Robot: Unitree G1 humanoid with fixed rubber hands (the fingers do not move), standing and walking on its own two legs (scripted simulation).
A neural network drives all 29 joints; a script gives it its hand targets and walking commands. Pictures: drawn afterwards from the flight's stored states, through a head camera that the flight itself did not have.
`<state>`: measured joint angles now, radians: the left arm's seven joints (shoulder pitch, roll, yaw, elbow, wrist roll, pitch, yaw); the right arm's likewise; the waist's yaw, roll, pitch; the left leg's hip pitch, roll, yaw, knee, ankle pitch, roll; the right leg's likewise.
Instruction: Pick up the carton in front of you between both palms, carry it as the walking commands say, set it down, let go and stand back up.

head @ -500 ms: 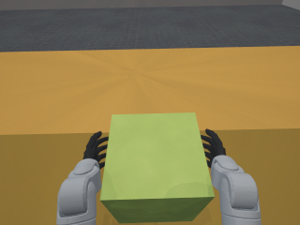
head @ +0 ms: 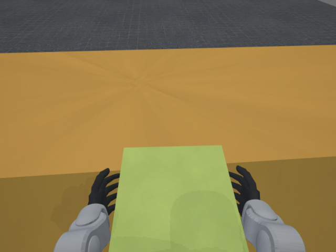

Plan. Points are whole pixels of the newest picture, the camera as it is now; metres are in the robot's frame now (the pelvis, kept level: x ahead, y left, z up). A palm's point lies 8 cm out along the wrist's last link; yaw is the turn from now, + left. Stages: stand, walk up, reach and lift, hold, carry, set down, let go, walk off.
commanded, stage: carry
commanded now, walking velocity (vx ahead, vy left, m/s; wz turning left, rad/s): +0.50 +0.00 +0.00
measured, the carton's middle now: (174, 215) +0.23 -0.01 +0.02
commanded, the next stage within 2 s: none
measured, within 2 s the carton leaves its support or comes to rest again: neither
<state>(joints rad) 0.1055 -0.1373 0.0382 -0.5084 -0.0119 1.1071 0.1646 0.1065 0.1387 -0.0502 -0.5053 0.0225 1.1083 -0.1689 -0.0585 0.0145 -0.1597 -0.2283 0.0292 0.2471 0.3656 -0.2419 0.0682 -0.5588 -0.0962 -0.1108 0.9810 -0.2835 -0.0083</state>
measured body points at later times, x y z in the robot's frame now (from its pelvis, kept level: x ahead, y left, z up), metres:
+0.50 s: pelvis +0.34 -0.04 +0.00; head +0.34 -0.05 +0.45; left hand +0.56 +0.13 +0.07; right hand +0.60 -0.17 +0.06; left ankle +0.34 +0.09 -0.68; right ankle +0.34 -0.12 -0.75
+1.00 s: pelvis +0.69 +0.03 +0.00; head +0.70 +0.04 +0.45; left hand +0.96 +0.18 +0.08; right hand +0.95 -0.13 +0.08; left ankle +0.67 +0.10 -0.75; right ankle +0.72 -0.10 -0.67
